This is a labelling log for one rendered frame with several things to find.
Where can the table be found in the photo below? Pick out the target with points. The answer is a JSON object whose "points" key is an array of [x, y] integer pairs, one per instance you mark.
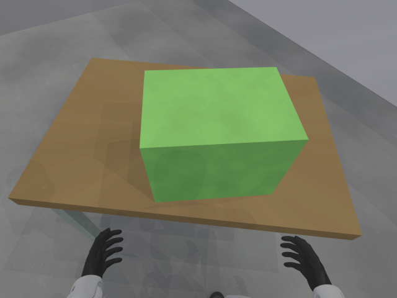
{"points": [[90, 161]]}

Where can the left robot hand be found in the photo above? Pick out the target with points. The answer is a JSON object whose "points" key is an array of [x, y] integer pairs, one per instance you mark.
{"points": [[95, 263]]}

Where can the robot right forearm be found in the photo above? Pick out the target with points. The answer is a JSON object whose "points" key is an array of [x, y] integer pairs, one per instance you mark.
{"points": [[327, 291]]}

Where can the carton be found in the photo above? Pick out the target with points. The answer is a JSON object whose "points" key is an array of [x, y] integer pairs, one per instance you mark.
{"points": [[215, 133]]}

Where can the robot left forearm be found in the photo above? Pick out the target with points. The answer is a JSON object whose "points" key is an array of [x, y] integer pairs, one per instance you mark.
{"points": [[89, 286]]}

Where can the right robot hand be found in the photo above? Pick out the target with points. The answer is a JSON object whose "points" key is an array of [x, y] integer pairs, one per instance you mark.
{"points": [[310, 265]]}

